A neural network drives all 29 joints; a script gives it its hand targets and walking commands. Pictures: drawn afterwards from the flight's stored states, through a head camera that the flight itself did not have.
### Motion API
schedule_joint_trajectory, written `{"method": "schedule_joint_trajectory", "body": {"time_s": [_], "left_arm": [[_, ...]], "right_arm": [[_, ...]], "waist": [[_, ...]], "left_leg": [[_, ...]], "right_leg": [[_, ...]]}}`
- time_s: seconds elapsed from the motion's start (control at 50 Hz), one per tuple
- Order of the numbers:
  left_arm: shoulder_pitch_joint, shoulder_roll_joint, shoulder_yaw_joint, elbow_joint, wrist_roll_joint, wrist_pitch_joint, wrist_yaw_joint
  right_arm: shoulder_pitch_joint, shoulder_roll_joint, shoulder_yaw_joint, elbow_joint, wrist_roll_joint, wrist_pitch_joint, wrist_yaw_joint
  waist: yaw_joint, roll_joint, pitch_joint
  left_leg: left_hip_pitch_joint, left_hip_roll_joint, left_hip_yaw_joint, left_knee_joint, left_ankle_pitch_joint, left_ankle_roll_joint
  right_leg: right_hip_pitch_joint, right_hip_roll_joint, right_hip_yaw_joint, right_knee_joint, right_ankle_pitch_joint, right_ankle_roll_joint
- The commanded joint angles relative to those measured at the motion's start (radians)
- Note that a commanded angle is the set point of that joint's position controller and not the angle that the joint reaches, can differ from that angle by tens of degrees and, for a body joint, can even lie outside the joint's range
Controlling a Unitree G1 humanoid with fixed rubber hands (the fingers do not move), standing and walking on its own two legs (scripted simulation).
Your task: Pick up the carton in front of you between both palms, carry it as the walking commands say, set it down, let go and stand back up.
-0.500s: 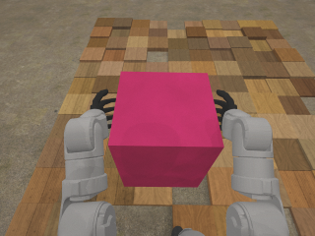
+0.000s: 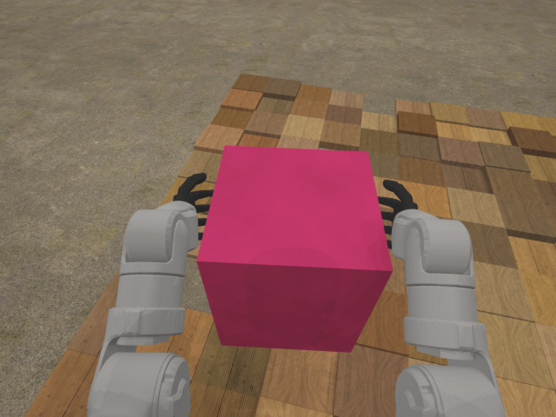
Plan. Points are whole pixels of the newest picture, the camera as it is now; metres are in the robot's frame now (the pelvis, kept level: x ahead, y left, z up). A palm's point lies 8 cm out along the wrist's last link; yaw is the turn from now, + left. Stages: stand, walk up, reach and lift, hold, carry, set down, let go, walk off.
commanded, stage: carry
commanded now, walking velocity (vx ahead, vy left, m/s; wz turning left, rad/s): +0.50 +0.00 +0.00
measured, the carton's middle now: (290, 253) +0.36 +0.02 +0.05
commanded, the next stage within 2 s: none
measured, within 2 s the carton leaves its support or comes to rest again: neither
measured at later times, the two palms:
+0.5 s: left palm (236, 105) +0.63 +0.14 +0.13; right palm (392, 110) +0.64 -0.16 +0.14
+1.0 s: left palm (235, 39) +0.95 +0.20 +0.13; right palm (352, 49) +0.93 -0.10 +0.14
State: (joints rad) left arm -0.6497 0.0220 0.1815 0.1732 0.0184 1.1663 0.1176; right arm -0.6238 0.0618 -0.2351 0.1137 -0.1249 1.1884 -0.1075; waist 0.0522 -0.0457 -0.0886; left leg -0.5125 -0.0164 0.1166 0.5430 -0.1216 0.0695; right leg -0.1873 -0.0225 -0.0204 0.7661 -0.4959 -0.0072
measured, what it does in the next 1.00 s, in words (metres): walks ahead: right foot, then left foot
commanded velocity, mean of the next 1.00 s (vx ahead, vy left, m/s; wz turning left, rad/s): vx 0.50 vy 0.00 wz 0.00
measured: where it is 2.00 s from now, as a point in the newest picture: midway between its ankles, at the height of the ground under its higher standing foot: (274, 212)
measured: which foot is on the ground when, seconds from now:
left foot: down 0.00-0.38, up 0.40-0.78, down 0.80-1.00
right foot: up 0.00-0.34, down 0.36-0.80, up 0.82-1.00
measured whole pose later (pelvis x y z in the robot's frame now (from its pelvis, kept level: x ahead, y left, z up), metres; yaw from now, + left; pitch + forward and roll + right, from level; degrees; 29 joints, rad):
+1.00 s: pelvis +0.58 +0.06 +0.00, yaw -1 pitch +6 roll -2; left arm -0.78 -0.03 0.28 0.06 0.08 1.35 0.14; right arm -0.71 0.06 -0.31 -0.01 -0.11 1.35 -0.12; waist -0.04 -0.01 -0.02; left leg -0.34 -0.04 0.09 0.45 -0.23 0.10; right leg -0.59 -0.02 -0.03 1.09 -0.37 0.00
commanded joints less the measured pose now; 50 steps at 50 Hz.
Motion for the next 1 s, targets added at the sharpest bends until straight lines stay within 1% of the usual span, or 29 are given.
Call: {"method": "schedule_joint_trajectory", "body": {"time_s": [0.0,0.02,0.04,0.1,0.18,0.26,0.3,0.32,0.34,0.36,0.38,0.4,0.44,0.46,0.5,0.54,0.6,0.66,0.7,0.72,0.76,0.78,0.8,0.82,0.84,0.86,0.88,0.92,0.98], "left_arm": [[-0.696,-1.162,-0.636,-0.087,-0.41,0.008,-0.267],[-0.718,-1.175,-0.629,-0.113,-0.409,0.002,-0.26],[-0.719,-1.181,-0.62,-0.136,-0.402,-0.003,-0.25],[-0.672,-1.16,-0.602,-0.181,-0.36,-0.005,-0.209],[-0.616,-1.078,-0.585,-0.229,-0.289,-0.009,-0.166],[-0.571,-1.004,-0.578,-0.224,-0.237,0.002,-0.159],[-0.553,-0.987,-0.577,-0.19,-0.229,0.009,-0.171],[-0.549,-0.987,-0.578,-0.165,-0.227,0.012,-0.18],[-0.537,-0.983,-0.574,-0.144,-0.231,0.014,-0.189],[-0.516,-0.985,-0.569,-0.128,-0.242,0.017,-0.199],[-0.585,-0.962,-0.559,-0.132,-0.242,0.008,-0.2],[-0.599,-1.002,-0.589,-0.154,-0.284,0.009,-0.204],[-0.747,-1.054,-0.642,-0.278,-0.366,0.015,-0.206],[-0.808,-1.072,-0.659,-0.329,-0.402,0.023,-0.207],[-0.867,-1.069,-0.671,-0.4,-0.453,0.044,-0.208],[-0.886,-1.041,-0.666,-0.426,-0.478,0.07,-0.212],[-0.864,-1.005,-0.642,-0.37,-0.487,0.11,-0.224],[-0.857,-1.002,-0.616,-0.275,-0.482,0.135,-0.24],[-0.874,-1.007,-0.594,-0.221,-0.477,0.144,-0.244],[-0.883,-1.009,-0.582,-0.199,-0.474,0.148,-0.244],[-0.903,-1.02,-0.558,-0.154,-0.468,0.158,-0.243],[-0.912,-1.015,-0.546,-0.13,-0.459,0.164,-0.241],[-0.932,-1.033,-0.533,-0.109,-0.453,0.178,-0.24],[-0.932,-1.035,-0.508,-0.098,-0.443,0.189,-0.236],[-0.951,-1.051,-0.509,-0.114,-0.438,0.194,-0.231],[-0.963,-1.072,-0.499,-0.138,-0.433,0.195,-0.226],[-0.948,-1.089,-0.485,-0.156,-0.416,0.195,-0.219],[-0.85,-1.111,-0.465,-0.173,-0.36,0.19,-0.199],[-0.631,-1.143,-0.47,-0.207,-0.256,0.16,-0.178]], "right_arm": [[-0.569,0.967,0.598,-0.011,0.391,-0.027,0.214],[-0.641,1.011,0.63,-0.07,0.43,-0.032,0.218],[-0.72,1.049,0.667,-0.133,0.475,-0.037,0.221],[-0.827,1.094,0.73,-0.246,0.562,-0.039,0.225],[-0.815,1.077,0.758,-0.277,0.605,-0.032,0.239],[-0.764,1.048,0.759,-0.219,0.593,-0.023,0.25],[-0.732,1.043,0.746,-0.154,0.574,-0.02,0.257],[-0.713,1.045,0.741,-0.118,0.563,-0.019,0.259],[-0.713,1.044,0.737,-0.096,0.558,-0.019,0.261],[-0.745,1.024,0.729,-0.089,0.552,-0.018,0.26],[-0.769,1.063,0.716,-0.09,0.554,-0.007,0.259],[-0.781,1.038,0.71,-0.118,0.549,-0.004,0.253],[-0.838,1.03,0.694,-0.179,0.545,0.003,0.232],[-0.841,1.017,0.678,-0.205,0.534,0.009,0.218],[-0.827,0.976,0.651,-0.247,0.505,0.026,0.186],[-0.806,0.921,0.624,-0.267,0.461,0.046,0.157],[-0.77,0.844,0.588,-0.229,0.395,0.081,0.132],[-0.764,0.794,0.551,-0.173,0.348,0.111,0.128],[-0.788,0.783,0.534,-0.135,0.34,0.13,0.137],[-0.797,0.784,0.525,-0.117,0.342,0.139,0.143],[-0.805,0.793,0.503,-0.071,0.35,0.154,0.155],[-0.8,0.785,0.483,-0.048,0.353,0.161,0.162],[-0.832,0.772,0.468,-0.031,0.35,0.165,0.164],[-0.812,0.769,0.456,0.005,0.35,0.167,0.164],[-0.814,0.825,0.459,-0.023,0.373,0.167,0.172],[-0.863,0.875,0.467,-0.079,0.398,0.168,0.181],[-0.905,0.925,0.484,-0.13,0.427,0.169,0.191],[-0.908,1.002,0.514,-0.202,0.466,0.169,0.208],[-0.763,1.083,0.561,-0.263,0.46,0.15,0.234]], "waist": [[-0.142,0.286,-0.482],[-0.143,0.169,-0.461],[-0.131,0.11,-0.424],[-0.12,0.145,-0.416],[-0.143,0.159,-0.402],[-0.139,0.158,-0.37],[-0.11,0.148,-0.37],[-0.08,0.125,-0.39],[-0.035,0.095,-0.407],[0.022,0.034,-0.43],[0.021,-0.227,-0.511],[0.019,-0.158,-0.501],[0.02,0.0,-0.429],[0.015,0.01,-0.419],[0.007,-0.023,-0.42],[0.016,-0.047,-0.425],[0.038,-0.09,-0.414],[0.055,-0.083,-0.363],[0.055,-0.076,-0.328],[0.046,-0.076,-0.317],[-0.036,-0.033,-0.361],[-0.081,0.021,-0.393],[-0.082,0.251,-0.503],[-0.135,0.358,-0.568],[-0.137,0.285,-0.51],[-0.137,0.206,-0.47],[-0.122,0.153,-0.432],[-0.102,0.141,-0.431],[-0.087,0.169,-0.43]], "left_leg": [[0.849,0.328,-0.563,-0.132,0.042,0.193],[0.773,0.316,-0.532,-0.136,0.048,0.18],[0.695,0.305,-0.493,-0.138,0.094,0.164],[0.584,0.266,-0.433,-0.179,0.016,0.153],[0.589,0.264,-0.378,-0.196,0.081,0.175],[0.532,0.22,-0.253,-0.162,0.195,0.117],[0.494,0.183,-0.173,-0.087,0.324,0.074],[0.45,0.146,-0.108,0.019,0.422,0.043],[0.33,0.106,-0.062,0.132,0.422,0.011],[0.112,0.075,-0.072,0.296,0.062,-0.016],[-0.202,-0.042,-0.082,0.548,-0.362,-0.052],[-0.281,0.007,-0.149,0.646,-0.4,-0.03],[-0.275,0.037,-0.148,0.603,-0.325,-0.041],[-0.249,0.048,-0.145,0.548,-0.304,-0.045],[-0.165,0.035,-0.12,0.434,-0.293,-0.052],[-0.139,0.025,-0.101,0.337,-0.271,-0.053],[-0.176,0.029,-0.097,0.244,-0.101,-0.047],[-0.178,0.003,-0.063,0.096,0.036,-0.048],[-0.091,-0.017,-0.037,-0.043,0.121,-0.037],[0.0,-0.02,-0.023,-0.11,0.175,-0.025],[0.354,-0.016,0.036,-0.182,0.297,0.0],[0.553,0.081,-0.058,-0.125,0.342,0.014],[0.87,0.355,-0.373,0.047,0.765,0.116],[0.96,0.417,-0.597,-0.02,0.499,0.244],[0.895,0.369,-0.585,-0.069,0.311,0.218],[0.835,0.335,-0.548,-0.089,0.275,0.182],[0.758,0.311,-0.505,-0.111,0.317,0.155],[0.692,0.292,-0.432,-0.161,0.305,0.114],[0.721,0.276,-0.344,-0.206,0.417,0.097]], "right_leg": [[-0.578,0.047,0.038,0.493,0.003,0.002],[-0.569,0.022,0.051,0.467,0.045,-0.002],[-0.557,-0.005,0.054,0.415,0.072,-0.003],[-0.487,-0.007,0.029,0.259,0.092,0.005],[-0.486,-0.003,-0.012,0.045,0.198,0.013],[-0.331,0.037,-0.073,-0.166,0.369,0.0],[-0.184,0.054,-0.111,-0.284,0.463,-0.022],[-0.033,0.065,-0.14,-0.37,0.542,-0.036],[0.165,0.058,-0.154,-0.375,0.549,-0.056],[0.374,-0.11,0.061,-0.346,0.56,-0.097],[0.629,-0.321,0.447,-0.334,0.613,-0.274],[0.599,-0.34,0.5,-0.354,0.484,-0.294],[0.468,-0.292,0.419,-0.378,0.588,-0.253],[0.416,-0.282,0.386,-0.39,0.613,-0.234],[0.334,-0.244,0.311,-0.413,0.621,-0.209],[0.314,-0.237,0.278,-0.414,0.656,-0.222],[0.371,-0.218,0.234,-0.376,0.785,-0.207],[0.393,-0.17,0.159,-0.328,0.9,-0.176],[0.342,-0.14,0.108,-0.299,0.893,-0.143],[0.294,-0.131,0.081,-0.278,0.871,-0.121],[0.119,-0.08,-0.016,-0.11,0.832,-0.058],[-0.047,-0.05,-0.037,0.029,0.612,-0.032],[-0.323,0.014,-0.039,0.289,0.02,0.003],[-0.528,0.084,0.019,0.533,-0.118,0.015],[-0.607,0.04,0.054,0.571,-0.07,-0.004],[-0.629,0.018,0.056,0.539,-0.001,-0.013],[-0.612,-0.003,0.048,0.489,0.056,-0.011],[-0.544,-0.025,0.039,0.394,0.119,0.003],[-0.542,-0.027,-0.004,0.247,0.178,0.018]]}}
